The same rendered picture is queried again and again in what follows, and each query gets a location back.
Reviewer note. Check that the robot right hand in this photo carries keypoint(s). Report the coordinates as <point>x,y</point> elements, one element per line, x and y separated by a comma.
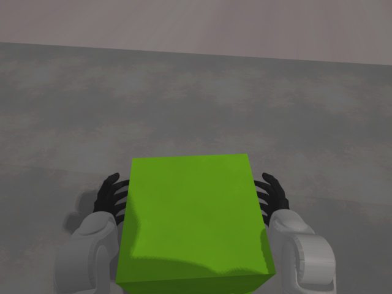
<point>276,199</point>

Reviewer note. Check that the robot left forearm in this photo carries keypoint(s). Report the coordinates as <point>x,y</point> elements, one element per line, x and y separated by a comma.
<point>82,264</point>

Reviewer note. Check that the robot left hand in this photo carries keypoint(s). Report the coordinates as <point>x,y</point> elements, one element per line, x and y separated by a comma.
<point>106,199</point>

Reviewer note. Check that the carton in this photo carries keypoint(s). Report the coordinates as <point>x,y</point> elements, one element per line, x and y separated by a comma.
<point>193,225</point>

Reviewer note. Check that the robot right forearm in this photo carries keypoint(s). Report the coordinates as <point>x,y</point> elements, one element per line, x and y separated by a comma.
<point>308,261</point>

